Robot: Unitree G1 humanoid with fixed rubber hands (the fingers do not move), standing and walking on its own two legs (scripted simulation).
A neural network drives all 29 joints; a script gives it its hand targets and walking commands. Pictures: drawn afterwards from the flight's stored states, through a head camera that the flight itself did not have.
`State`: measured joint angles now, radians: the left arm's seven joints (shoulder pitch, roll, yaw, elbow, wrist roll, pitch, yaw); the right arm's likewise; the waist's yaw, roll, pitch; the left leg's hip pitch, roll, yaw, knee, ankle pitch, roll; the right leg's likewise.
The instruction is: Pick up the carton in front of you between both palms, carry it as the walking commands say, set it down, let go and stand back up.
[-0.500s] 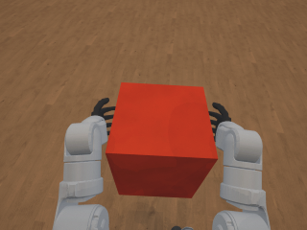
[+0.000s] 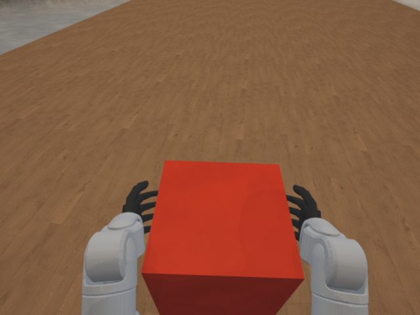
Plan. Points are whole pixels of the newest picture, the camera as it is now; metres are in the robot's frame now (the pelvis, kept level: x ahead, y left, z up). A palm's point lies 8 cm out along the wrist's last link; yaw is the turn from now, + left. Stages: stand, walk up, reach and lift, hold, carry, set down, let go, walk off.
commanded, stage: carry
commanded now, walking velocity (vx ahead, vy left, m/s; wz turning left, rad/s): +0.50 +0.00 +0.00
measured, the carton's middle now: (218, 245) +0.26 +0.00 +0.04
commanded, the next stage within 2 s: none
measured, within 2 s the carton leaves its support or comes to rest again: neither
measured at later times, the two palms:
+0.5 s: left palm (164, 125) +0.56 +0.15 +0.11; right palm (279, 129) +0.56 -0.15 +0.11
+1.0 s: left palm (182, 77) +0.89 +0.14 +0.11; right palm (265, 80) +0.89 -0.16 +0.11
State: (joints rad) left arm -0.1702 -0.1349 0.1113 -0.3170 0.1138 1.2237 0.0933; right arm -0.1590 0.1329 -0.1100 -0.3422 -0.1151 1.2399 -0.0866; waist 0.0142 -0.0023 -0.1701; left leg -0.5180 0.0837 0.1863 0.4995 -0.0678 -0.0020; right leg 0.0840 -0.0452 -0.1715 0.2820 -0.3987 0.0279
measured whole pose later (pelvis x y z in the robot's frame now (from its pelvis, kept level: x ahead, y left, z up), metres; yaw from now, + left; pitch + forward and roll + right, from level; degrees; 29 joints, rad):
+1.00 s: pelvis +0.63 -0.01 +0.01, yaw +0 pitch +3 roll +0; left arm -0.13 -0.13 0.09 -0.38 0.10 1.19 0.09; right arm -0.12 0.13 -0.08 -0.41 -0.12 1.22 -0.08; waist 0.00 0.01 -0.12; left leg -0.56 0.09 0.18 0.53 -0.04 0.01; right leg 0.08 -0.05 -0.22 0.22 -0.34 0.02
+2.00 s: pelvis +1.23 -0.01 +0.01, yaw +0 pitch +2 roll +1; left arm -0.13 -0.13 0.10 -0.38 0.11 1.17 0.08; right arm -0.13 0.13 -0.07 -0.39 -0.11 1.19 -0.08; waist 0.00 -0.02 -0.08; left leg -0.35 0.05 0.19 0.45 -0.13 0.03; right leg -0.15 -0.07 -0.19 0.49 -0.35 0.01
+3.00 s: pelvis +1.23 -0.01 +0.00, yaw -2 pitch +1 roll +0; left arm -0.11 -0.13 0.10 -0.08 0.18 0.97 0.05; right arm -0.11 0.13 -0.09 -0.08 -0.18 0.98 -0.03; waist 0.00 -0.01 -0.12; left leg -0.35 0.08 0.21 0.51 -0.18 0.03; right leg -0.15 -0.05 -0.16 0.51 -0.38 -0.01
